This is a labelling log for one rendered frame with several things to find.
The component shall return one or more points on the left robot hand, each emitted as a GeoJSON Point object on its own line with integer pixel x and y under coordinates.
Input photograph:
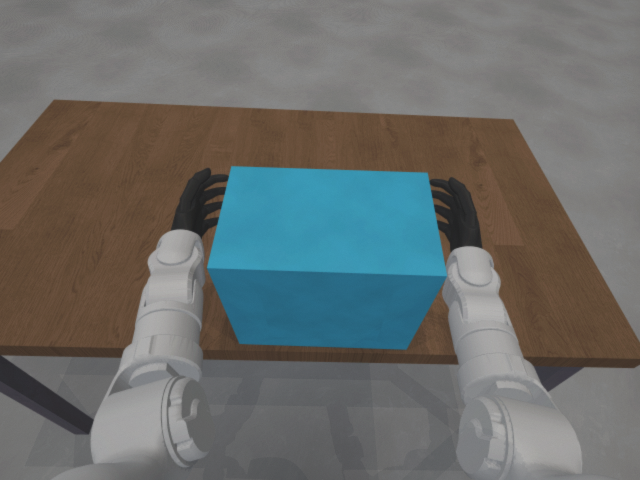
{"type": "Point", "coordinates": [191, 211]}

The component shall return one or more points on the right robot forearm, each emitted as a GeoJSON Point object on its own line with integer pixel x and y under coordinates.
{"type": "Point", "coordinates": [484, 340]}

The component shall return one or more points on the table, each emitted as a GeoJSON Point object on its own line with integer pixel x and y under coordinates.
{"type": "Point", "coordinates": [91, 187]}

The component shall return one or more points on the robot right upper arm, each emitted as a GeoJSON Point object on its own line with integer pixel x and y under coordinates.
{"type": "Point", "coordinates": [501, 438]}

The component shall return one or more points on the right robot hand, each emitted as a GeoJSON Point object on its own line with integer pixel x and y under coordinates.
{"type": "Point", "coordinates": [463, 228]}

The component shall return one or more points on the robot left upper arm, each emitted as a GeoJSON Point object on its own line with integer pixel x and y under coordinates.
{"type": "Point", "coordinates": [156, 431]}

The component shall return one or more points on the carton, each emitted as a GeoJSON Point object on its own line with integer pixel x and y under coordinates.
{"type": "Point", "coordinates": [327, 258]}

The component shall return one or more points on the left robot forearm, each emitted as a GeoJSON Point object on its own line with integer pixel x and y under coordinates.
{"type": "Point", "coordinates": [169, 319]}

